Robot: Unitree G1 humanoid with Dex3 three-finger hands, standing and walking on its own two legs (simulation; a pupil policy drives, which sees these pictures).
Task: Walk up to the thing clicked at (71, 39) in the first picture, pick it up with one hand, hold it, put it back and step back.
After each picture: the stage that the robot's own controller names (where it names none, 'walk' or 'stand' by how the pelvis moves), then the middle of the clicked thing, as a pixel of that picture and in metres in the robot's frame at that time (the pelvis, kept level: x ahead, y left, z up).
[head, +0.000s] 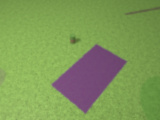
stand; (72, 38) +1.39 +0.07 -0.72
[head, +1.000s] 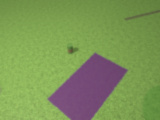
walk; (70, 48) +1.28 +0.19 -0.71
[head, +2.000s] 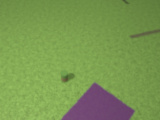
walk; (64, 76) +0.81 +0.17 -0.70
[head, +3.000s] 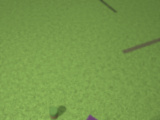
walk; (53, 113) +0.46 +0.17 -0.70
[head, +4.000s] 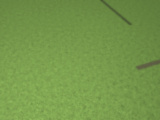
stand; out of the picture +0.37 +0.14 -0.72
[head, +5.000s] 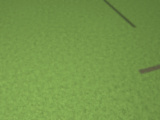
stand; out of the picture +0.35 +0.14 -0.72
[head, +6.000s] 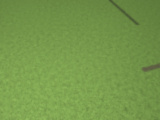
stand; out of the picture +0.36 +0.14 -0.72
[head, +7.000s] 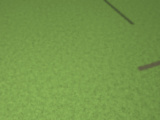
stand; out of the picture +0.35 +0.15 -0.72
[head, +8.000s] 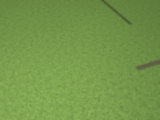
stand; out of the picture +0.35 +0.15 -0.72
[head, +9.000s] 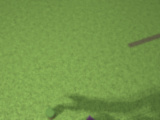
go down; (50, 113) +0.36 +0.17 -0.68
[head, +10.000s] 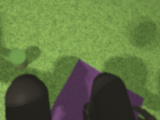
go down; (19, 59) +0.41 +0.23 -0.29
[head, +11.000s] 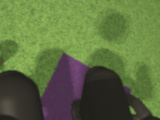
close in; out of the picture +0.40 +0.26 -0.24
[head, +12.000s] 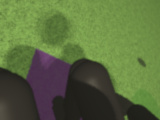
close; out of the picture +0.39 +0.27 -0.21
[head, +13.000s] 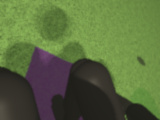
close; out of the picture +0.38 +0.28 -0.22
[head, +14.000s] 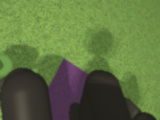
lift; out of the picture +0.33 +0.25 -0.14
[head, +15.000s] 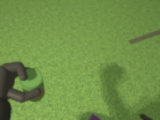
lift; (33, 86) +0.32 +0.16 +0.02
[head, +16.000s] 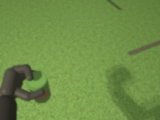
hold; (39, 87) +0.32 +0.15 +0.00
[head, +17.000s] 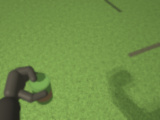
hold; (42, 89) +0.32 +0.14 -0.01
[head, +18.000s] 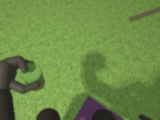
crouch; (33, 77) +0.36 +0.16 -0.07
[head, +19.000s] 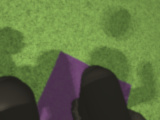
lower; out of the picture +0.42 +0.26 -0.16
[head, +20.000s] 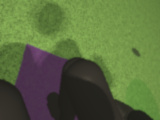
lower; out of the picture +0.40 +0.29 -0.22
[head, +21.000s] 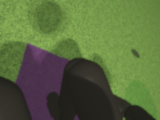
lower; out of the picture +0.40 +0.29 -0.22
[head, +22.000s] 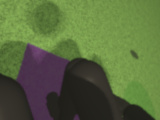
lower; out of the picture +0.39 +0.29 -0.22
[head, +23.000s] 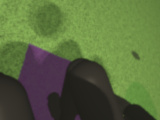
lower; out of the picture +0.39 +0.29 -0.22
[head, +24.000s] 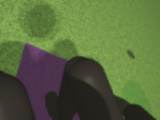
withdraw; out of the picture +0.38 +0.27 -0.22
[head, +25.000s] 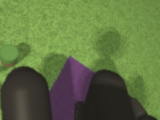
stand; (9, 56) +0.40 +0.24 -0.26
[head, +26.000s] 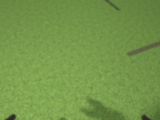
stand; out of the picture +0.34 +0.15 -0.64
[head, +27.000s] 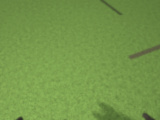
stand; out of the picture +0.36 +0.17 -0.66
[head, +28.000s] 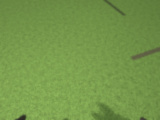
stand; out of the picture +0.36 +0.17 -0.67
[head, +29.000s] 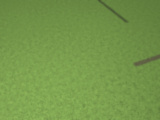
stand; out of the picture +0.37 +0.15 -0.72
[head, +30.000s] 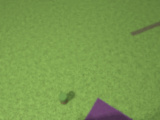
walk; (63, 98) +0.49 +0.16 -0.70
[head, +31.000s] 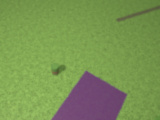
walk; (55, 69) +0.76 +0.18 -0.70
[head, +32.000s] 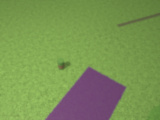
stand; (61, 64) +0.97 +0.20 -0.71
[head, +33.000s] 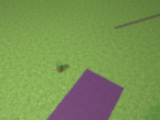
stand; (59, 66) +0.99 +0.20 -0.72
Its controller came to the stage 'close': yes
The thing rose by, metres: 0.70
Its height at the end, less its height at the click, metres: +0.00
